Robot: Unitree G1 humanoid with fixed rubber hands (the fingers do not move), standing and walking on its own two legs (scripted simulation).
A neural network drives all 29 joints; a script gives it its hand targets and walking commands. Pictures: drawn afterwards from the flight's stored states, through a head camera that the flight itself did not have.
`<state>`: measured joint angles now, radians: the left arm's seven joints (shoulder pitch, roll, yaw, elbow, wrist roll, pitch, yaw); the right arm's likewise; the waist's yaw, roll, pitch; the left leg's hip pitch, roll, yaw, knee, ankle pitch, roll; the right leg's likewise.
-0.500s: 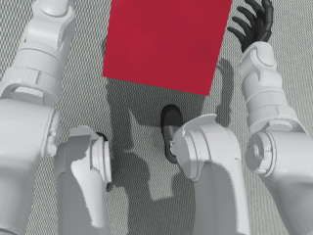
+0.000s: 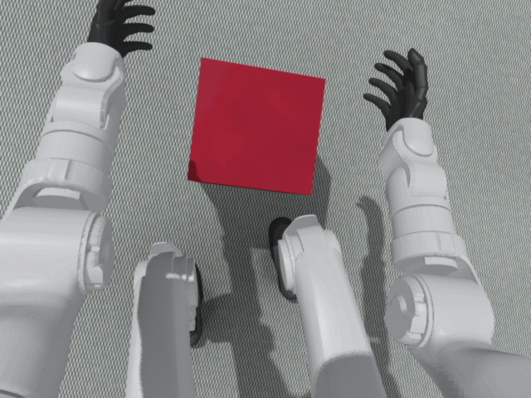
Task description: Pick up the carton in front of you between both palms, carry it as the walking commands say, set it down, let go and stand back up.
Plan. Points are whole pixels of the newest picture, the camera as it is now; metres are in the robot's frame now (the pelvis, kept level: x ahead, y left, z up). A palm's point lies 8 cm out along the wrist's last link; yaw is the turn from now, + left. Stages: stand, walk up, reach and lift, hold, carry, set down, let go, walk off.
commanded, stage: set down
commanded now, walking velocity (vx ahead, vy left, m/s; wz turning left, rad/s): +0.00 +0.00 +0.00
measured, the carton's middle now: (251, 139) +0.46 -0.07 -0.36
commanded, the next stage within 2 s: let go in 0.44 s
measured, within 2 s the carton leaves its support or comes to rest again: neither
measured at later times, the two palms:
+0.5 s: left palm out of the picture +0.56 +0.12 +0.04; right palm (504, 86) +0.43 -0.26 +0.04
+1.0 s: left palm out of the picture +0.40 +0.17 +0.15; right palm out of the picture +0.32 -0.26 +0.17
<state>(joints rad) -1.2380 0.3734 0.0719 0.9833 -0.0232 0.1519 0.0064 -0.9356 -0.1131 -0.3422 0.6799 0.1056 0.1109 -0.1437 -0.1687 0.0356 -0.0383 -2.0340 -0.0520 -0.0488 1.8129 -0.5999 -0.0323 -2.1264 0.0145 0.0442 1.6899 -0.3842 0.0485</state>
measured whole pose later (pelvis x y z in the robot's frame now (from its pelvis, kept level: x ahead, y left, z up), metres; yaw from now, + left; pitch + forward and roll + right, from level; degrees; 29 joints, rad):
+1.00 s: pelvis +0.09 -0.02 +0.25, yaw +1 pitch +22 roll +1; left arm -0.22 0.15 0.15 0.57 0.07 0.04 0.06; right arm -0.04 -0.19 -0.07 0.43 0.00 0.03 0.09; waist -0.11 -0.02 -0.03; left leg -0.76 -0.02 -0.09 0.76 -0.38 -0.04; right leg -0.87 0.01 0.02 0.74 -0.26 0.00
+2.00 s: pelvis +0.12 -0.01 +0.28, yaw +0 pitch -1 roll +0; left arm 0.20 0.29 0.05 0.67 0.05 0.03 0.01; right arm 0.22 -0.31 -0.05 0.60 -0.05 0.05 -0.01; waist 0.00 0.05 0.02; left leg -0.16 0.00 -0.07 0.54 -0.37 -0.02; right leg -0.28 0.02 0.04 0.55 -0.26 0.01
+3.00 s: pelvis +0.12 -0.02 +0.29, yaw +1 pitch -2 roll +0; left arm 0.12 0.35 0.03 1.00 0.02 0.00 0.01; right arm 0.20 -0.38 0.00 0.92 -0.03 -0.01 -0.03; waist 0.01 0.03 0.03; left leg -0.06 0.02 -0.08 0.40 -0.29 -0.04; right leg -0.19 0.01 0.02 0.44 -0.21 -0.01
